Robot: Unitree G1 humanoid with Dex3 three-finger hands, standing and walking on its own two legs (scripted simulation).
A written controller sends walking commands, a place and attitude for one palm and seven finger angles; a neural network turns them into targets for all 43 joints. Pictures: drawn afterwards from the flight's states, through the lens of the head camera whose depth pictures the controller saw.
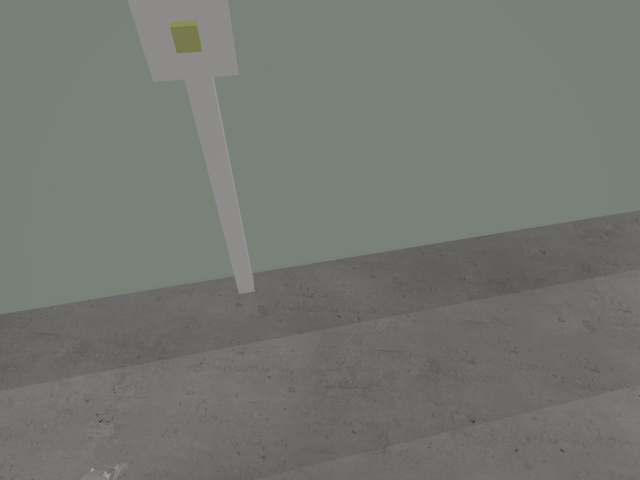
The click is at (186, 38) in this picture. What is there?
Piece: button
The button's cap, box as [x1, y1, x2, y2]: [170, 20, 201, 52]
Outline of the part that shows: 195,20 171,21 170,28 177,52 201,51 201,45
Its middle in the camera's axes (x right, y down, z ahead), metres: -0.27 -0.40 +0.76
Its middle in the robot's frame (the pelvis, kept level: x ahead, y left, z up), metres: +0.84 +0.32 +0.18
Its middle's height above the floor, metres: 0.95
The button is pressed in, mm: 0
